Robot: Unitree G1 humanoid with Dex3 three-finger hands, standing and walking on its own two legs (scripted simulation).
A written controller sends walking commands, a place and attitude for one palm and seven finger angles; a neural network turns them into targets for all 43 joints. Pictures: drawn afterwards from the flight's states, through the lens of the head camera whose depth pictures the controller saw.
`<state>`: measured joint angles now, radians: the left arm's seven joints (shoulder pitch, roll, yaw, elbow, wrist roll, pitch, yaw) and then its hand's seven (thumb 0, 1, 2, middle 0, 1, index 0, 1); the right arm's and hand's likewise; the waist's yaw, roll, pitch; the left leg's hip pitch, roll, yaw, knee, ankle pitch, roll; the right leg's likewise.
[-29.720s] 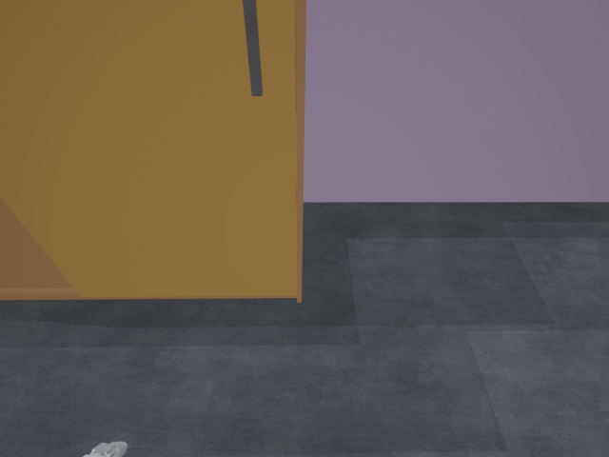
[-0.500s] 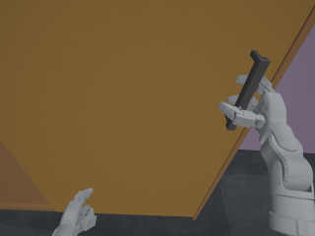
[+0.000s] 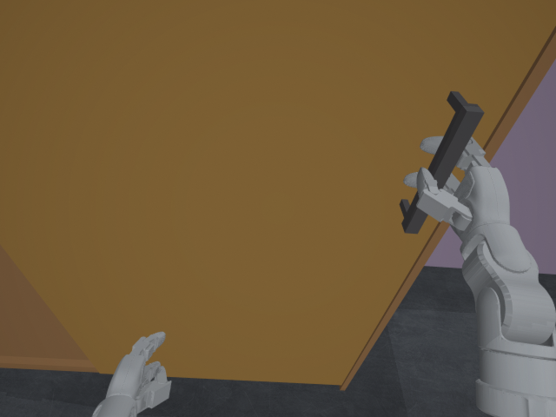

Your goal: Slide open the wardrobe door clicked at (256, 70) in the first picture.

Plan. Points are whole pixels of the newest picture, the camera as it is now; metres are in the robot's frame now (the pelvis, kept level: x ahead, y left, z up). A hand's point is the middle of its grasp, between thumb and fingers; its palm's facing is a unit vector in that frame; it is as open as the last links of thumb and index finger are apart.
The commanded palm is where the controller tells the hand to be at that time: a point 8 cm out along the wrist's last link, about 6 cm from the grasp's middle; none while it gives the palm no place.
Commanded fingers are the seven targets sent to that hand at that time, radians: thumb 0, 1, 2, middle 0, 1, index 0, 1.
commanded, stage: grip the handle and tug to test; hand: right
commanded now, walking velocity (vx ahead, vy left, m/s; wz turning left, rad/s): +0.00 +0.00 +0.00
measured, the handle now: (431, 168) +0.40 -0.17 +0.21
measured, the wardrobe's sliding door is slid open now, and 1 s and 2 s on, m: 0.00 0.00 0.04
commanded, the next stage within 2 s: tug the door sideways, standing still in 0.44 s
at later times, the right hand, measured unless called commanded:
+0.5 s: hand (425, 197) +0.34 -0.15 +0.21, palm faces +0.01 +1.00 -0.07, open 6.5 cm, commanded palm +0.28 -0.19 +0.22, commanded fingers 0.00 -0.90 -0.90 0.45 1.40 0.45 1.40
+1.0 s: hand (421, 193) +0.35 -0.14 +0.21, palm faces +0.08 +0.99 -0.06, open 5.9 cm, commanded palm +0.32 -0.15 +0.22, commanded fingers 0.00 -0.90 -0.90 0.45 1.40 0.45 1.40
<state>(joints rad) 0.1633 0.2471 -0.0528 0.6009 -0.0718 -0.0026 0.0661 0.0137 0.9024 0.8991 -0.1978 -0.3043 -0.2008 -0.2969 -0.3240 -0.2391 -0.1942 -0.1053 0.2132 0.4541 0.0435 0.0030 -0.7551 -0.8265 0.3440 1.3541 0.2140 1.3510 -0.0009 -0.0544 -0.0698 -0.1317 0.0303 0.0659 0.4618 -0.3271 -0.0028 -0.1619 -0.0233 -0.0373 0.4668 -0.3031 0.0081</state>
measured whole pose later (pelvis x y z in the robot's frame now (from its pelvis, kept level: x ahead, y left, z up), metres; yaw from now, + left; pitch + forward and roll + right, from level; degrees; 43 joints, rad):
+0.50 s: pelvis +0.03 +0.00 +0.00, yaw +2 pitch +3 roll +0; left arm 0.19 0.25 -0.04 0.56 -0.07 -0.01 0.04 0.01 0.90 0.90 -0.20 -0.30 -0.20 -0.30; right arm -0.08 -0.25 -0.25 -0.40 0.25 0.49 0.05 -0.01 -0.79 -0.80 0.32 1.34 0.14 1.29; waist 0.02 -0.07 -0.11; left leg -0.16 0.02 0.05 0.48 -0.33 0.00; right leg -0.17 -0.03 -0.06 0.47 -0.33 0.00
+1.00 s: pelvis +0.07 -0.01 +0.00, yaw -5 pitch +4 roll +1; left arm 0.12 0.22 -0.04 0.57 -0.05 -0.03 0.03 0.01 0.90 0.90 -0.20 -0.30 -0.20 -0.30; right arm -0.11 -0.11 -0.03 -0.49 0.14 0.50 0.00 -0.01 -0.76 -0.85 0.41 1.39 0.26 1.40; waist -0.07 -0.08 -0.10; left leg -0.13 0.03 0.11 0.54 -0.31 0.00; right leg -0.16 0.00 0.07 0.50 -0.35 -0.01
